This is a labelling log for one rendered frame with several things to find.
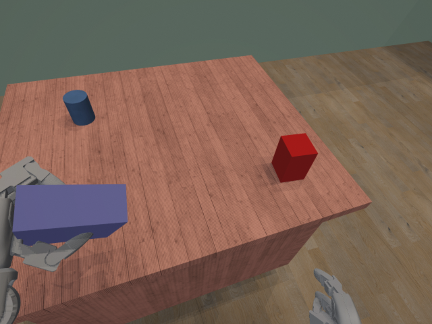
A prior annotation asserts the robot left hand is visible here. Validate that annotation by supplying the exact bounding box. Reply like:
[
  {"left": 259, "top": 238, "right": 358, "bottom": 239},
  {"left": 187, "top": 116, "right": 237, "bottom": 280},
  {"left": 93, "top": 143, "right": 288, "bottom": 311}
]
[{"left": 0, "top": 156, "right": 93, "bottom": 272}]

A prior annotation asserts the table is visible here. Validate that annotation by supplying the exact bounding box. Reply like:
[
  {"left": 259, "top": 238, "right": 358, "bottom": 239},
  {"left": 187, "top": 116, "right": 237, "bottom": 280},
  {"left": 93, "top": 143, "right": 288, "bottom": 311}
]
[{"left": 0, "top": 55, "right": 372, "bottom": 324}]

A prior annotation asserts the robot right hand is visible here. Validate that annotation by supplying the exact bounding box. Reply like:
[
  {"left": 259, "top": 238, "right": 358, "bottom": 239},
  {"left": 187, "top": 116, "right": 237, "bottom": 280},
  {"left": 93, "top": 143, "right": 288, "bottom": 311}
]
[{"left": 309, "top": 268, "right": 362, "bottom": 324}]

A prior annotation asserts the sponge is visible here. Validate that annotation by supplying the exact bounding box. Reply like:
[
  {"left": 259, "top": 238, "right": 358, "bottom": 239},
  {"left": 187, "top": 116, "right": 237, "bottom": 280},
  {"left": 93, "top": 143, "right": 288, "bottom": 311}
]
[{"left": 12, "top": 184, "right": 128, "bottom": 246}]

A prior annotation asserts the left robot forearm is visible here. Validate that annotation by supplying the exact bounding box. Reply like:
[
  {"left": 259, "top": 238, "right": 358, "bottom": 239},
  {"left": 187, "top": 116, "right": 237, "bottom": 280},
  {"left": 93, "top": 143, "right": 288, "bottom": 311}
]
[{"left": 0, "top": 268, "right": 21, "bottom": 324}]

